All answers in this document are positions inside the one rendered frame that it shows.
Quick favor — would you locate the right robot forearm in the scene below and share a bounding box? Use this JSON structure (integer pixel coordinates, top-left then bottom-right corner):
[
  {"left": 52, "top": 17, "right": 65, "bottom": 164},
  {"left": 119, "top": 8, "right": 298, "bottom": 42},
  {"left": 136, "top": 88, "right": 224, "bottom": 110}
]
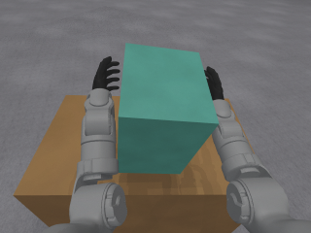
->
[{"left": 212, "top": 99, "right": 290, "bottom": 210}]

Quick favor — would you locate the left robot forearm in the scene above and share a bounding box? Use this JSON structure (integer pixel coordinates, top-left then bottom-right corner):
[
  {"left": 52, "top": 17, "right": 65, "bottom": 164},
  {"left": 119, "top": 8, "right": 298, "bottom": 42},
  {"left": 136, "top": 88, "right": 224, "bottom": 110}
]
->
[{"left": 69, "top": 88, "right": 119, "bottom": 218}]

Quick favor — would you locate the robot left upper arm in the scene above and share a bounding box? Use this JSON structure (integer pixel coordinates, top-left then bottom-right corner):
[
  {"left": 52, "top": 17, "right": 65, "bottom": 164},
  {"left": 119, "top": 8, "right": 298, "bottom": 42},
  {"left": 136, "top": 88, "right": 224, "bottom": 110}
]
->
[{"left": 41, "top": 183, "right": 127, "bottom": 233}]

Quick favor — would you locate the robot left hand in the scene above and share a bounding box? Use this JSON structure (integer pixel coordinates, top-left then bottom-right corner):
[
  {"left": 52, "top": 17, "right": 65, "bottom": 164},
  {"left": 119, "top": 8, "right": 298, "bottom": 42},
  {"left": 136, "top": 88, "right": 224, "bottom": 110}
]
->
[{"left": 92, "top": 56, "right": 121, "bottom": 91}]

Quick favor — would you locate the robot right upper arm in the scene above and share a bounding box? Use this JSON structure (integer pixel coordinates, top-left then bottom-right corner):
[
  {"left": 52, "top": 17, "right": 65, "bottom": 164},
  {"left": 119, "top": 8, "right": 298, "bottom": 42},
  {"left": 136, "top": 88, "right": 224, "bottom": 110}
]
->
[{"left": 226, "top": 177, "right": 311, "bottom": 233}]

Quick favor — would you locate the pedestal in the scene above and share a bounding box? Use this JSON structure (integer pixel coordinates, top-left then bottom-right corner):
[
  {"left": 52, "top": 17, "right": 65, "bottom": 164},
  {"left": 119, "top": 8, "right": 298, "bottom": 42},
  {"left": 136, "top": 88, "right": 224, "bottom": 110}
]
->
[{"left": 14, "top": 95, "right": 255, "bottom": 233}]

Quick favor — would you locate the carton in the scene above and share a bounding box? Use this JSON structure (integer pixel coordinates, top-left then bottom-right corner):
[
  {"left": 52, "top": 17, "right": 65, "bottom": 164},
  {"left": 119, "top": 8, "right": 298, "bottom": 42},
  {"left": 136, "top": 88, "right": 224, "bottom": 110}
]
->
[{"left": 118, "top": 43, "right": 219, "bottom": 175}]

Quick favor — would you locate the robot right hand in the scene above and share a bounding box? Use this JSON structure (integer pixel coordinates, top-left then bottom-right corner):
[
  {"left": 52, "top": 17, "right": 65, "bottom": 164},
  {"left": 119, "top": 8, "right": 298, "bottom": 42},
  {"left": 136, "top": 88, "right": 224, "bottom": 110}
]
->
[{"left": 204, "top": 66, "right": 225, "bottom": 101}]

